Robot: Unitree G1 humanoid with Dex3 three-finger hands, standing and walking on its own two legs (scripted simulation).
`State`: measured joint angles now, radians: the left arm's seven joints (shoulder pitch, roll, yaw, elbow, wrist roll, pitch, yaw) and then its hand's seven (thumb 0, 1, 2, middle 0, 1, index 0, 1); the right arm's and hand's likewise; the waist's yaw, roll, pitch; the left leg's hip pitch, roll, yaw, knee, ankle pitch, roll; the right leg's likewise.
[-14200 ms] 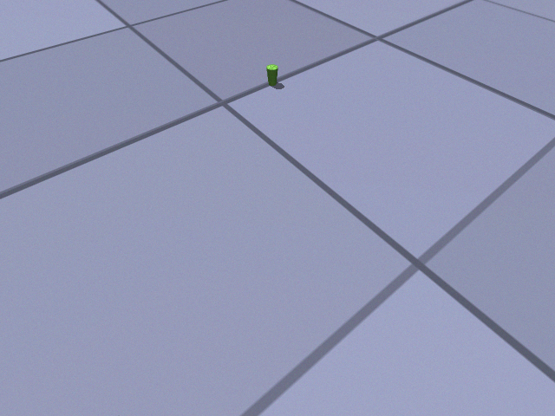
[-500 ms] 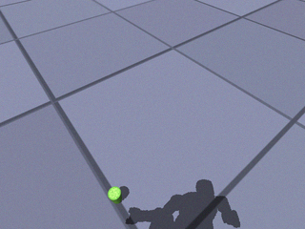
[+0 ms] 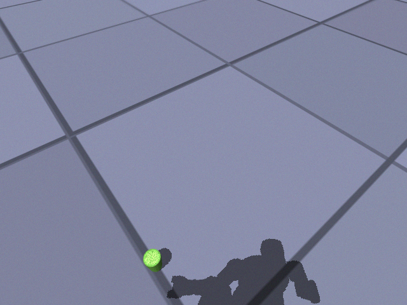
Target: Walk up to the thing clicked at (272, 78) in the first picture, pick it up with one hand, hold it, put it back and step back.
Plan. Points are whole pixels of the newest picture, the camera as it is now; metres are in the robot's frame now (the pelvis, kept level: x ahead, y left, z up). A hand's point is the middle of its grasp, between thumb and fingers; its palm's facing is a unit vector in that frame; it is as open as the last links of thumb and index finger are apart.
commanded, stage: stand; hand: left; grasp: from above
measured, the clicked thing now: (154, 261) +0.40 +0.27 -0.72
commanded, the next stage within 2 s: rise first in 0.16 s
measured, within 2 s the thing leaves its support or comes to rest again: neither
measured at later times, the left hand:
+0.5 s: hand out of the picture +0.14 +0.25 -0.17, palm faces -0.02 -0.94 -0.35, open 8.9 cm
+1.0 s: hand out of the picture +0.12 +0.27 -0.23, palm faces -0.16 -0.87 -0.46, open 13.9 cm
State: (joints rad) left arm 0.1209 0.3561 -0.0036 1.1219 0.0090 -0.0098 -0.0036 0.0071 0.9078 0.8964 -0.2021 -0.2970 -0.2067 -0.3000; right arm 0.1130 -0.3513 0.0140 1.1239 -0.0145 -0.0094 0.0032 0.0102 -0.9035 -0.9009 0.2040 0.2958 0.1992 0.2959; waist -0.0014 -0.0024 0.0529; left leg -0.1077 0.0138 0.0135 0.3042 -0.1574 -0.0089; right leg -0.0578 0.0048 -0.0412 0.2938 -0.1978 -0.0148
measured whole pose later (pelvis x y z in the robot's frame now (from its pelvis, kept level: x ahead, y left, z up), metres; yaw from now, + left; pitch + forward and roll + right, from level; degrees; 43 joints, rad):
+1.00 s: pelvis -0.02 +0.02 -0.09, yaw -1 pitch +16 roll -2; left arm 0.23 0.32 0.12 0.52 0.24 0.18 0.02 0.00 -0.50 0.95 -0.07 -1.09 -0.09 -1.08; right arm 0.21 -0.24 -0.02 0.57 0.01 -0.12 -0.03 0.02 -0.89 -0.90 0.20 0.30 0.20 0.30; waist -0.03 0.00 -0.09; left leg -0.89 0.03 0.01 1.10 -0.49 0.02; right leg -0.82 0.00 -0.04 1.06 -0.51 0.00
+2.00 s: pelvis -0.10 +0.01 -0.37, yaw -7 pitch +34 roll -6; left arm -0.53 0.69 0.21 1.02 0.96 -0.28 0.14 0.00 -0.50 1.00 -0.05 -1.07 -0.07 -1.06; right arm 0.13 -0.27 -0.04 0.75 -0.05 -0.09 0.07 0.01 -0.86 -0.89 0.20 0.30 0.20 0.30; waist -0.06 0.00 -0.11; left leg -2.09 0.07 -0.07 2.12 -0.63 0.02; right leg -2.00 0.02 -0.10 2.08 -0.67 -0.02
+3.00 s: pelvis -0.10 +0.02 -0.44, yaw -10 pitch +32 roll -8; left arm -0.78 0.82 0.20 1.29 1.25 -0.33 0.36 0.00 -0.54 1.00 -0.07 -1.03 -0.08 -1.03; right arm 0.09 -0.27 0.03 0.77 -0.14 -0.02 0.12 0.01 -0.92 -0.91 0.20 0.30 0.20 0.30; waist -0.13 -0.05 -0.03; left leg -2.30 0.08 -0.12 2.37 -0.66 0.04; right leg -2.19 0.03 -0.14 2.31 -0.69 -0.01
